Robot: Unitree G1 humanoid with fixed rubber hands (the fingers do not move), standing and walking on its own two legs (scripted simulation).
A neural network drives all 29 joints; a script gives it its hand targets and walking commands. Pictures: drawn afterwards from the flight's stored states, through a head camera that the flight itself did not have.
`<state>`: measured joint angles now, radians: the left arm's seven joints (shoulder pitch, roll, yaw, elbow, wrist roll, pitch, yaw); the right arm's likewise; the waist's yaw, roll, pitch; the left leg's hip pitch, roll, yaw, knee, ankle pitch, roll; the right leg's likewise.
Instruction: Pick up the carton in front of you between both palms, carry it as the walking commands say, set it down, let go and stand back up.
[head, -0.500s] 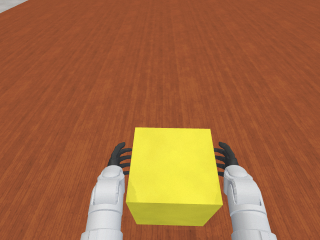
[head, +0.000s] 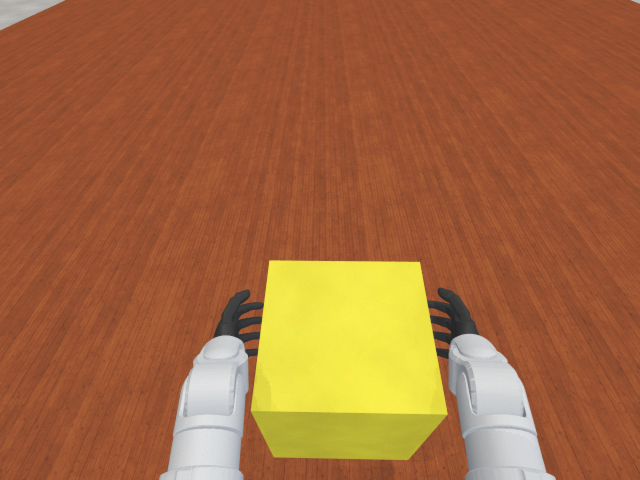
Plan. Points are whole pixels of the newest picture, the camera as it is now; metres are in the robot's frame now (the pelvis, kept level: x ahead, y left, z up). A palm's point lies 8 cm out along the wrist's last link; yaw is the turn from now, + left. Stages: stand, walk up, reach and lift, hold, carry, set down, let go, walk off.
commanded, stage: carry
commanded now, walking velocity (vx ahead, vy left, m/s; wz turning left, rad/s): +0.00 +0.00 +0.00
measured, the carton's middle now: (342, 365) +0.32 +0.00 -0.05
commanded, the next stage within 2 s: hold in 0.48 s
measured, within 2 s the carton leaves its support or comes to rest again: neither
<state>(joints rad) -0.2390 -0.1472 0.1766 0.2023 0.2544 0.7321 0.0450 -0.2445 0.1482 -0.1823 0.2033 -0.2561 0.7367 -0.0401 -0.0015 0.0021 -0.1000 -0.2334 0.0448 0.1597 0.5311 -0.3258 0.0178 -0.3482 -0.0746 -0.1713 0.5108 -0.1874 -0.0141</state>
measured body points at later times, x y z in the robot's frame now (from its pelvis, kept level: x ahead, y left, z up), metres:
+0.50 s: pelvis -0.01 +0.01 +0.00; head -0.03 +0.01 +0.45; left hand +0.30 +0.16 +0.03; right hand +0.30 -0.14 +0.03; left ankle -0.03 +0.10 -0.73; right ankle +0.05 -0.11 -0.73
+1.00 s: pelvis -0.02 -0.03 +0.01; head -0.07 -0.04 +0.45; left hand +0.26 +0.16 +0.05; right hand +0.30 -0.14 +0.05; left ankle -0.03 +0.10 -0.73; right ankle +0.05 -0.13 -0.73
